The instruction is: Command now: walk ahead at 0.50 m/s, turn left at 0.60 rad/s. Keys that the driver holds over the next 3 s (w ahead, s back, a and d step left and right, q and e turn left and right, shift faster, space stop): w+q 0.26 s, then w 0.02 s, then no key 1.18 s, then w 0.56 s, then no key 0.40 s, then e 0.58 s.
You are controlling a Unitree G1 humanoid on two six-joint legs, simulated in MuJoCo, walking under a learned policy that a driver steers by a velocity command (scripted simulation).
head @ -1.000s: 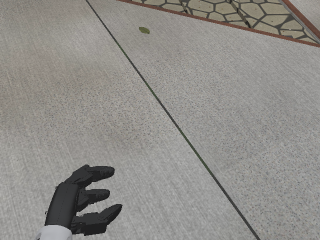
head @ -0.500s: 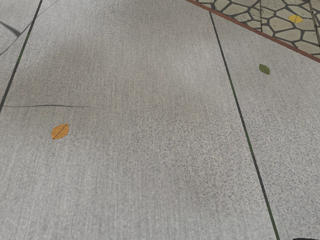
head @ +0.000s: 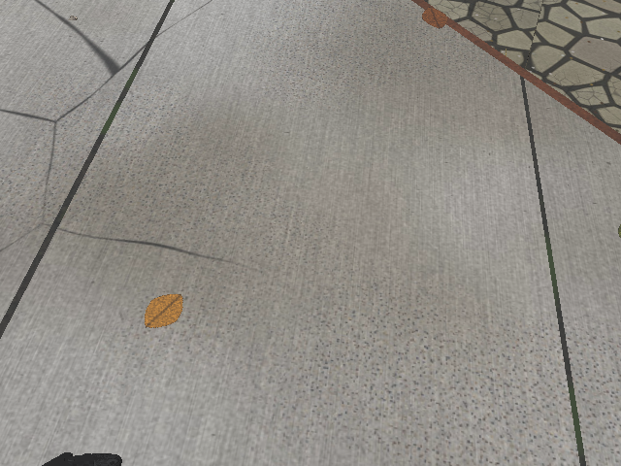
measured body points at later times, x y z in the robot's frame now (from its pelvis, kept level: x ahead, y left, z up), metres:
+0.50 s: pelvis +0.25 -0.04 +0.00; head +0.29 -0.03 +0.45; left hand +0.23 +0.25 -0.12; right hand +0.51 -0.23 -0.09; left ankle +0.32 +0.13 -0.70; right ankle +0.26 -0.15 -0.74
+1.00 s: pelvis +0.34 +0.00 -0.01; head +0.34 -0.01 +0.44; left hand +0.36 +0.28 -0.14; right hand +0.54 -0.20 -0.13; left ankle +0.36 +0.13 -0.74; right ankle +0.36 -0.14 -0.74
